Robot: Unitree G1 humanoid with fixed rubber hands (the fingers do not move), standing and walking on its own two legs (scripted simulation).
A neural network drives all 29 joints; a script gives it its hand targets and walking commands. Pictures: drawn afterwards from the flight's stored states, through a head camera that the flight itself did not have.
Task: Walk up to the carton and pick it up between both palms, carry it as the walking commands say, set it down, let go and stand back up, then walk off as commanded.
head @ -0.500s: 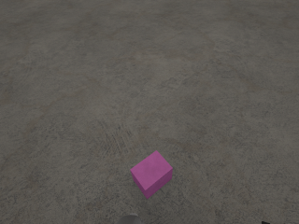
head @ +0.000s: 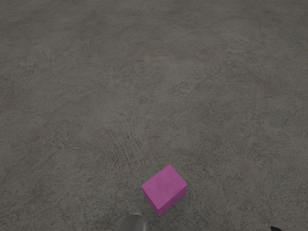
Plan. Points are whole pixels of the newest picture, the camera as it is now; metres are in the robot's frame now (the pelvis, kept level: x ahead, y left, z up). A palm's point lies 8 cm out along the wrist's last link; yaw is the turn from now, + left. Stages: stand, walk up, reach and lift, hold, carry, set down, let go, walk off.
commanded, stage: walk up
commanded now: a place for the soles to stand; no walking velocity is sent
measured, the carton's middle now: (164, 190) +0.44 +0.02 -0.64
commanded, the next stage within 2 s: none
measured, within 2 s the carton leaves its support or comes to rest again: neither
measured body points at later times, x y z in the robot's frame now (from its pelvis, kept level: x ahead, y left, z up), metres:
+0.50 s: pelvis +0.04 +0.05 +0.00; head +0.08 +0.03 +0.44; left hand +0.13 +0.40 -0.08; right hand +0.14 -0.28 -0.11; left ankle +0.07 +0.16 -0.69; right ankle +0.09 -0.10 -0.69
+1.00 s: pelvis +0.05 +0.06 +0.00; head +0.08 +0.04 +0.44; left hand +0.15 +0.40 -0.09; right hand +0.14 -0.28 -0.11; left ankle +0.07 +0.16 -0.69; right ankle +0.08 -0.10 -0.69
